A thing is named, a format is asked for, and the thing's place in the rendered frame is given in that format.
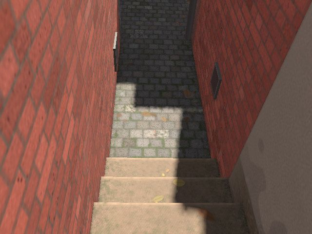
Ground stairs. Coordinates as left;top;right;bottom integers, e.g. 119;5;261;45
90;157;250;234

